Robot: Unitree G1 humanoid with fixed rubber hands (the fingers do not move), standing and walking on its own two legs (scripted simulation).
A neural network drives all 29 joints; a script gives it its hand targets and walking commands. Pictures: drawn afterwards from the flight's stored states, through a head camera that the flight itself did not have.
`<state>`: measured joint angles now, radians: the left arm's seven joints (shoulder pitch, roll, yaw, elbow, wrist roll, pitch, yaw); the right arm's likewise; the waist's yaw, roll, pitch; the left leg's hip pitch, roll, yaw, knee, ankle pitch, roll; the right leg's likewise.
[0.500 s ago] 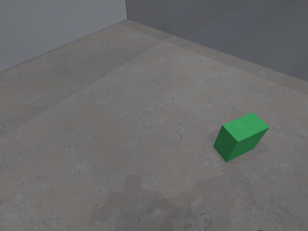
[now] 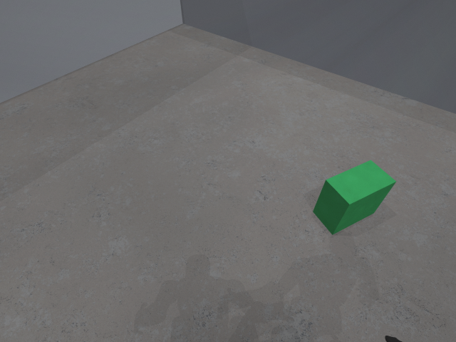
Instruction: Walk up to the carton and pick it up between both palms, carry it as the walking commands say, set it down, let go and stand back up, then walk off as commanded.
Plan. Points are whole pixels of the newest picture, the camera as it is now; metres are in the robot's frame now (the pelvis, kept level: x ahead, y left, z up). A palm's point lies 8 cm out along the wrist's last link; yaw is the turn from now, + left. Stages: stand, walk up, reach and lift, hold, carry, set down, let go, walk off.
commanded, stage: walk up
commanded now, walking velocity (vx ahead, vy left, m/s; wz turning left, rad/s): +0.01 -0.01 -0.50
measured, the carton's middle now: (351, 197) +0.88 -0.59 -0.64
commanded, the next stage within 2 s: none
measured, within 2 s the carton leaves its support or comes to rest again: neither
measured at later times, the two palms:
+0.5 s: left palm out of the picture +0.15 +0.08 -0.12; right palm out of the picture +0.13 -0.42 -0.13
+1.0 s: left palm (229, 207) +0.47 +0.02 -0.14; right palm out of the picture +0.22 -0.45 -0.12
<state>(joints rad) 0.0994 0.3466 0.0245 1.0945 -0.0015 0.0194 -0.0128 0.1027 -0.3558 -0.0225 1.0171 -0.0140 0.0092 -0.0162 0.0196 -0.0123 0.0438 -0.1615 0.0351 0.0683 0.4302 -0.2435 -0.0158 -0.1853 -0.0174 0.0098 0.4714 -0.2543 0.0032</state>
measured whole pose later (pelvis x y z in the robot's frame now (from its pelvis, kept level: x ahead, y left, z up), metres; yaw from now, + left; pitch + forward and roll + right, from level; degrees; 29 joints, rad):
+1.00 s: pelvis +0.31 -0.20 +0.00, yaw -26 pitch +0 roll +0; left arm 0.21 0.29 0.07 1.00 0.02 0.00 -0.04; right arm 0.28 -0.22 -0.05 0.98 -0.03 -0.05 -0.01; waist 0.00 -0.04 0.07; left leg -0.18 0.14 0.17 0.45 -0.25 -0.06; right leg -0.47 -0.06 -0.06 0.92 -0.32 0.04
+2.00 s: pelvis +0.40 -0.32 +0.00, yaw -31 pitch -1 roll +0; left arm 0.22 0.15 0.01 1.10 0.01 0.00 0.04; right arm 0.22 -0.21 -0.02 1.11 0.00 0.02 -0.02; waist 0.01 0.01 0.05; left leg -0.17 0.04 0.08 0.41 -0.22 0.00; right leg -0.12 0.00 -0.05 0.40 -0.25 -0.01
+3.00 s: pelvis +0.42 -0.30 +0.00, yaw -30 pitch -3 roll +0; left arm 0.28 0.14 0.01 1.15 0.01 0.00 0.05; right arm 0.28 -0.15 -0.01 1.16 0.00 -0.01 -0.04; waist 0.00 -0.02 0.05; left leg -0.13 -0.01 0.09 0.40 -0.22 0.04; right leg -0.07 -0.05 -0.05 0.37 -0.25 0.04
